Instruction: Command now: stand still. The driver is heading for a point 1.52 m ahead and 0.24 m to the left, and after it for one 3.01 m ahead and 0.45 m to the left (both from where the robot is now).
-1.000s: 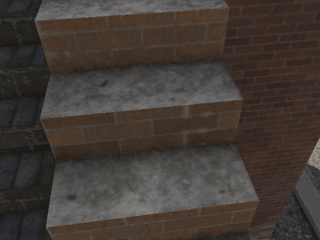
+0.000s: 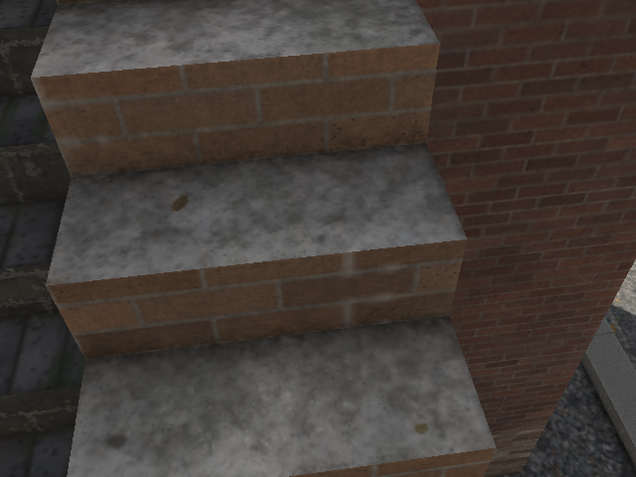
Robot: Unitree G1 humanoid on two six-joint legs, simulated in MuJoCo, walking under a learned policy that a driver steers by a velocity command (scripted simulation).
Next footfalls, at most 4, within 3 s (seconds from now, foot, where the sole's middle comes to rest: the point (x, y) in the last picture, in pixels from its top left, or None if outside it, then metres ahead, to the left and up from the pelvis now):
0.58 right None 0.09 -0.13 -0.58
1.22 left None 0.28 -0.03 -0.50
1.30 right None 0.15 -0.15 -0.58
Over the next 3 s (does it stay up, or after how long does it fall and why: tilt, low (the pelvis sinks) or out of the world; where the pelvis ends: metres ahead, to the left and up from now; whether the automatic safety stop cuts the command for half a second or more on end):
falls after 1.76 s (out of the world)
